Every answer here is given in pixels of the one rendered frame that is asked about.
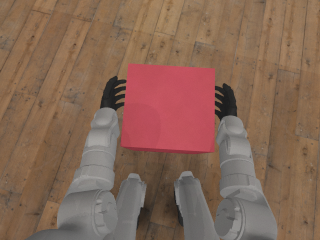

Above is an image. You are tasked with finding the robot right hand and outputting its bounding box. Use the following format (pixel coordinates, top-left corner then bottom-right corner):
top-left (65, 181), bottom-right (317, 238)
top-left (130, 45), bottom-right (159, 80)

top-left (214, 83), bottom-right (238, 121)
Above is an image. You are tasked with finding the right robot shin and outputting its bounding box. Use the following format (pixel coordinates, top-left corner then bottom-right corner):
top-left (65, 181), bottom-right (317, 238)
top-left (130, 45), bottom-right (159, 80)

top-left (178, 171), bottom-right (201, 217)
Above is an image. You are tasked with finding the robot left hand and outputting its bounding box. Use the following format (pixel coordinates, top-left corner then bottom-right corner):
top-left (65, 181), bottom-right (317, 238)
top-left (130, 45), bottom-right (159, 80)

top-left (100, 76), bottom-right (127, 111)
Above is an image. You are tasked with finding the robot left upper arm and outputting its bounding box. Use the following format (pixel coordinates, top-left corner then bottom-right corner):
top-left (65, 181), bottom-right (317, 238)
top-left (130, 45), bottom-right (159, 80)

top-left (24, 188), bottom-right (118, 240)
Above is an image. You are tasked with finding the left robot forearm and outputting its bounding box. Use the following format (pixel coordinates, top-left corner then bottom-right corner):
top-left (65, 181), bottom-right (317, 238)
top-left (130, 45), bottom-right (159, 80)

top-left (57, 107), bottom-right (120, 228)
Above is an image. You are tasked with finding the right robot forearm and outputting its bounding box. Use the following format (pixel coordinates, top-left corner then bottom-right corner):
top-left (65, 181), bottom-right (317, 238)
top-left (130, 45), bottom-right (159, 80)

top-left (216, 115), bottom-right (278, 234)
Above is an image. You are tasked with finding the robot right thigh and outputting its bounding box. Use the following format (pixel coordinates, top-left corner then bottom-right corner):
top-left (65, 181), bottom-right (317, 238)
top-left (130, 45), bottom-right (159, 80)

top-left (174, 175), bottom-right (220, 240)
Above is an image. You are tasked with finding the robot right upper arm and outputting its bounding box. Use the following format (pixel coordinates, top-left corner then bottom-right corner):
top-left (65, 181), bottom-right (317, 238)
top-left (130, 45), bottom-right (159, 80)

top-left (214, 196), bottom-right (277, 240)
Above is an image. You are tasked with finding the carton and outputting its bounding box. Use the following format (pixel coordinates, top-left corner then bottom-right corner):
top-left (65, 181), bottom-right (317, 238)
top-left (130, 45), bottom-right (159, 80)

top-left (120, 63), bottom-right (215, 154)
